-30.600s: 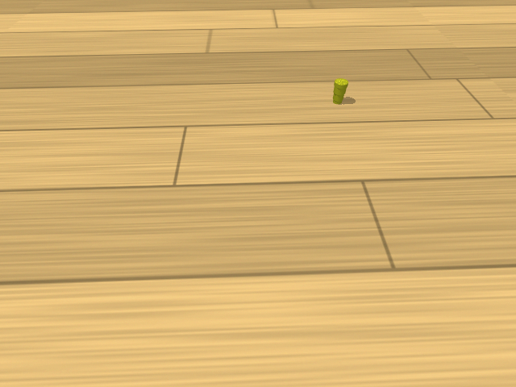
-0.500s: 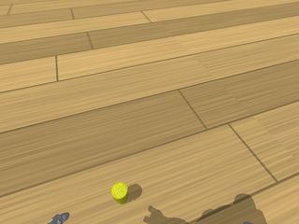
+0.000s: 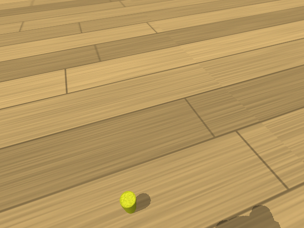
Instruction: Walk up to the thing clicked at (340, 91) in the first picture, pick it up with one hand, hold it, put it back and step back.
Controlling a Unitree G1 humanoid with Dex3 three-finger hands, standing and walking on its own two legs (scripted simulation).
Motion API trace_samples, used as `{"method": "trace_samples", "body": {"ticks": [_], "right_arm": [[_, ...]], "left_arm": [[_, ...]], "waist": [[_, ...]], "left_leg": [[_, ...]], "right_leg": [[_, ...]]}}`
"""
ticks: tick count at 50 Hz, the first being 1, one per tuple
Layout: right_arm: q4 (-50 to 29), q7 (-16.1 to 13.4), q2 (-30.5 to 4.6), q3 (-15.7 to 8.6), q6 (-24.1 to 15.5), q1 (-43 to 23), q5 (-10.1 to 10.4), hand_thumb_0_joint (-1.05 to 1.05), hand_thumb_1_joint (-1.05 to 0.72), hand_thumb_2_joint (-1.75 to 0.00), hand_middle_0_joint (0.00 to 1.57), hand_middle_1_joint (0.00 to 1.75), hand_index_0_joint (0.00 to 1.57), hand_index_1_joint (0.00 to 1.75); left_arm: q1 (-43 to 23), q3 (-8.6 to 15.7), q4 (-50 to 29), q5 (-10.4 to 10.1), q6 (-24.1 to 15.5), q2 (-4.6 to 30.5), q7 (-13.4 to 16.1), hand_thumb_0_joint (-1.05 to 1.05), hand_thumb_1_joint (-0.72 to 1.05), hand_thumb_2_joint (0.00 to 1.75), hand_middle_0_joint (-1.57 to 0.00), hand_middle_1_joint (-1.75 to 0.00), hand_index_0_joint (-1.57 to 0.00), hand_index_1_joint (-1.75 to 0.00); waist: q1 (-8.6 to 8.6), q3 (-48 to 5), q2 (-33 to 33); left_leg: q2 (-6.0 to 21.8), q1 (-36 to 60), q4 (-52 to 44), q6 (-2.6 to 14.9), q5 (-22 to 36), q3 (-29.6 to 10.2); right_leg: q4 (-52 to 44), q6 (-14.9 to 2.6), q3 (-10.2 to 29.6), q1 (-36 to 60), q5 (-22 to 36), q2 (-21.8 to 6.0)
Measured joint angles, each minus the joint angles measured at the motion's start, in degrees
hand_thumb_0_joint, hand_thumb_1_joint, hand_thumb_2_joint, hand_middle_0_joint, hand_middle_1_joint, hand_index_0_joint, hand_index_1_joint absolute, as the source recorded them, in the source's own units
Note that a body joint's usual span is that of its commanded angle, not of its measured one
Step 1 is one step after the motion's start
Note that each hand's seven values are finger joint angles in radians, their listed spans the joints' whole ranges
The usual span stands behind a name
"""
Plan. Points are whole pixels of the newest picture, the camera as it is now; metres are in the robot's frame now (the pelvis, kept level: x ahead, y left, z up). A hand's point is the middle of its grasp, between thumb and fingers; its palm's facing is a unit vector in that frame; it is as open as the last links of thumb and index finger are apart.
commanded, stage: stand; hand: left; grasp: from the side
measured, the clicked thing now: (129, 203) +0.42 +0.19 -0.70
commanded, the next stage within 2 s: step back in 1.42 s
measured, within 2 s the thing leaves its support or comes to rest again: neither
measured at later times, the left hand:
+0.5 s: hand out of the picture +0.07 +0.24 -0.15, palm faces -0.03 -0.94 -0.34, open 7.4 cm
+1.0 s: hand out of the picture +0.10 +0.24 -0.15, palm faces -0.02 -0.94 -0.34, open 7.4 cm
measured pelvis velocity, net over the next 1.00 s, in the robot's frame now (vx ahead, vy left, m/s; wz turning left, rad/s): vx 0.02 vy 0.00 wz -0.02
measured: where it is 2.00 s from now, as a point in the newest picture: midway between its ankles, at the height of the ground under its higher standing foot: outside the picture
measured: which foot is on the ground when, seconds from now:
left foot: down 0.00-1.00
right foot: down 0.00-1.00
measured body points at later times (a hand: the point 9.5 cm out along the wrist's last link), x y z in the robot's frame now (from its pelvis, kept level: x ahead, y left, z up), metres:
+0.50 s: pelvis +0.00 +0.00 +0.00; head +0.00 -0.01 +0.45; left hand +0.07 +0.29 -0.13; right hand +0.05 -0.30 -0.14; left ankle +0.02 +0.12 -0.74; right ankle +0.04 -0.14 -0.74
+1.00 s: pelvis +0.02 +0.00 +0.01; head +0.02 -0.01 +0.46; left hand +0.10 +0.29 -0.12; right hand +0.09 -0.30 -0.13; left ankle +0.02 +0.12 -0.74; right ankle +0.04 -0.14 -0.74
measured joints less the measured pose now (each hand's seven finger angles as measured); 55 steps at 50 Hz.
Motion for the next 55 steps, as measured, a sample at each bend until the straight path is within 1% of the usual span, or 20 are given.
{"method": "trace_samples", "body": {"ticks": [14,32,55], "right_arm": [[2.6,0.2,-1.5,-0.2,0.4,0.3,0.2,0.00,-0.91,-0.90,0.20,0.30,0.20,0.30],[3.1,0.1,-1.4,0.6,-0.3,-0.4,0.5,0.00,-0.90,-0.90,0.20,0.30,0.20,0.30],[3.3,-0.1,-1.9,0.6,-0.5,-2.4,0.5,0.00,-0.90,-0.90,0.20,0.30,0.20,0.30]], "left_arm": [[-1.5,0.1,2.7,-0.2,-0.2,0.3,-0.2,0.01,0.90,0.90,-0.21,-0.30,-0.20,-0.30],[-3.3,0.1,3.5,-0.6,-0.1,0.4,-0.7,0.01,0.90,0.90,-0.21,-0.30,-0.20,-0.30],[-4.4,0.4,3.4,-0.9,-0.1,0.6,-0.8,0.01,0.90,0.90,-0.21,-0.30,-0.20,-0.30]], "waist": [[-0.48,0.3,-0.3],[-0.77,0.3,-0.3],[-0.66,-0.4,-0.5]], "left_leg": [[0.9,0.5,-2.0,-0.56,1.2,0.1],[0.9,1.5,-3.7,-0.43,1.0,0.7],[1.1,3.6,-5.8,-0.61,1.1,1.0]], "right_leg": [[-2.7,-0.53,0.0,0.7,1.7,1.0],[-4.0,-0.36,0.6,1.3,1.6,1.0],[-5.4,-0.40,0.8,2.9,1.4,1.2]]}}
